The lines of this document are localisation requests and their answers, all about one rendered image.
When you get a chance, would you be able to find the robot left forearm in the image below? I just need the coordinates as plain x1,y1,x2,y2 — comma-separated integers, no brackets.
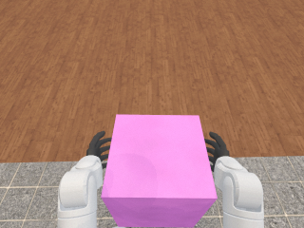
57,155,104,228

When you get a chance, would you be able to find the left robot hand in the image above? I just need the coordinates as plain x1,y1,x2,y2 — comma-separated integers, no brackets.
86,131,112,169

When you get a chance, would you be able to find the right robot hand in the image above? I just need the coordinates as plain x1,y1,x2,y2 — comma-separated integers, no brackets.
204,131,230,172

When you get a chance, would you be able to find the robot right forearm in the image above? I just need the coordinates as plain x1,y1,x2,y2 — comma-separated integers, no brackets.
214,156,264,228

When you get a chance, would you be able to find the carton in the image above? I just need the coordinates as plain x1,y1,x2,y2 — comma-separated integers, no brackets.
101,114,218,228

